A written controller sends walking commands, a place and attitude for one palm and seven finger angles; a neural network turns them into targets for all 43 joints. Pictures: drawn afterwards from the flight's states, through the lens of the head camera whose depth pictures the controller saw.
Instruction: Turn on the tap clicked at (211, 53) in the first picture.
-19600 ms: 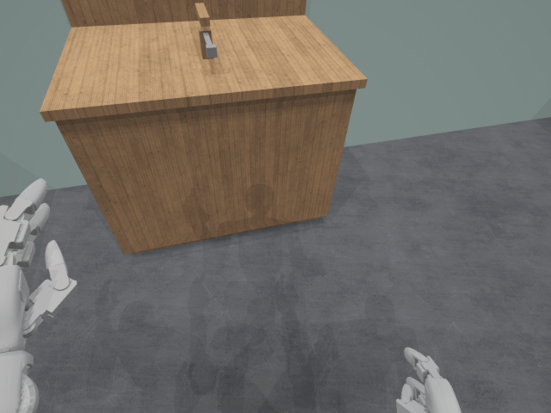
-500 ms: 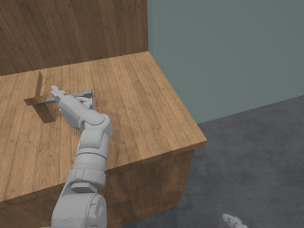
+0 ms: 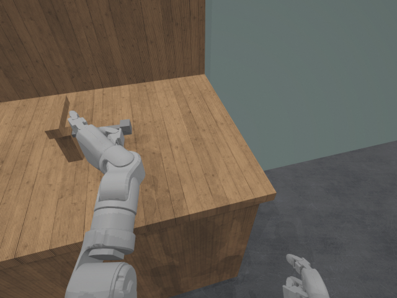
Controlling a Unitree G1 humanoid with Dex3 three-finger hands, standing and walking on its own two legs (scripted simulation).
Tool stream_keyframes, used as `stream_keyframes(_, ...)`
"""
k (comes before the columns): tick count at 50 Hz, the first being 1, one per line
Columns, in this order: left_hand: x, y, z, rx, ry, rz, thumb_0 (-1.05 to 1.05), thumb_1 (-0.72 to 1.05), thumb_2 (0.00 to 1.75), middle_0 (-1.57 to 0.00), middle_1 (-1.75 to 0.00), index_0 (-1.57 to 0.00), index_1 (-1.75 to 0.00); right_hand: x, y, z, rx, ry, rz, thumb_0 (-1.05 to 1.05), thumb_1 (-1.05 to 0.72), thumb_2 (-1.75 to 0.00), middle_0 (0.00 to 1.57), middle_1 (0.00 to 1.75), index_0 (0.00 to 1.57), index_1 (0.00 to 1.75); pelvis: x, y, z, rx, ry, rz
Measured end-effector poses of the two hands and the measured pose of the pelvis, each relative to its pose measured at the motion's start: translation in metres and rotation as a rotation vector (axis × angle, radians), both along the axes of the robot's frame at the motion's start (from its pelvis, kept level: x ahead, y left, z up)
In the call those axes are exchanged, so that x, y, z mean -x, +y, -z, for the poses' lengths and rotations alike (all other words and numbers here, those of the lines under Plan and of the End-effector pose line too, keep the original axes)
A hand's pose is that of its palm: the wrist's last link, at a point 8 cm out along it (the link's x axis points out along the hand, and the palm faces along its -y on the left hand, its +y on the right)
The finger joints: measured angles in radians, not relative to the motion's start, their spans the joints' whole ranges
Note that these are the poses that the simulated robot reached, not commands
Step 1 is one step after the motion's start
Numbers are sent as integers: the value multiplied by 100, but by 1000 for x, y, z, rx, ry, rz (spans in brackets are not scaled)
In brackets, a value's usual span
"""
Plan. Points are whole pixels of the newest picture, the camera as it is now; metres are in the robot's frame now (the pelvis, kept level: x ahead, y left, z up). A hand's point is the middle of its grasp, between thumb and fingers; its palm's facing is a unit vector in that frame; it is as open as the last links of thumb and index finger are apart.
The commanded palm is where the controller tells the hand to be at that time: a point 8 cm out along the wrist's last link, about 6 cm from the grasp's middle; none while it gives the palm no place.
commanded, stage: lift the hand up off the lever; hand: left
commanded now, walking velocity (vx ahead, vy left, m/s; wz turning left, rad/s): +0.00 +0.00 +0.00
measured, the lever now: (125, 127) +0.48 +0.24 +0.09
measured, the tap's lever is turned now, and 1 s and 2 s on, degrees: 86 86 86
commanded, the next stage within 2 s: draw the hand back beside the body in 0.22 s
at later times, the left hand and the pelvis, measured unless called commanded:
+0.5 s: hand (130, 136) +0.35 +0.17 +0.18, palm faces +0.46 -0.89 -0.06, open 7.8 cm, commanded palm +0.30 +0.22 +0.17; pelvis -0.01 +0.01 +0.00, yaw -3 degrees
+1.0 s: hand (94, 177) +0.26 +0.21 +0.16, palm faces +0.23 -0.95 -0.22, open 7.6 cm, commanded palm +0.22 +0.26 +0.17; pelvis -0.02 +0.02 +0.01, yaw -3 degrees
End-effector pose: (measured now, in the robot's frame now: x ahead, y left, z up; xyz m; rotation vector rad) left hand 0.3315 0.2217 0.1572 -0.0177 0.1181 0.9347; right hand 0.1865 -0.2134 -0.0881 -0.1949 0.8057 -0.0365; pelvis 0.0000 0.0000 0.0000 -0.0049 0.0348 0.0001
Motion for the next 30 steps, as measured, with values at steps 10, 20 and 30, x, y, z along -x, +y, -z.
stream_keyframes(10, 5, 0, -8, -7, -19, 29, 2, 90, 90, -15, -15, -15, -15, 1, 9, 2, -21, 15, -12, 1, -90, -90, 20, 30, 20, 30, -2, 5, -1, -1, -14, 1)
stream_keyframes(20, 13, -5, -8, -69, -56, 176, 2, 91, 90, -15, -15, -15, -15, 8, 8, -4, -8, 7, 15, 1, -90, -90, 20, 30, 20, 30, 5, 6, -2, -5, -30, 20)
stream_keyframes(30, 39, 5, -7, -135, -89, 589, 1, 90, 90, -16, -17, -16, -17, 34, -10, -19, 24, -40, 146, 1, -90, -90, 20, 30, 20, 30, 9, 7, -6, -3, -100, 61)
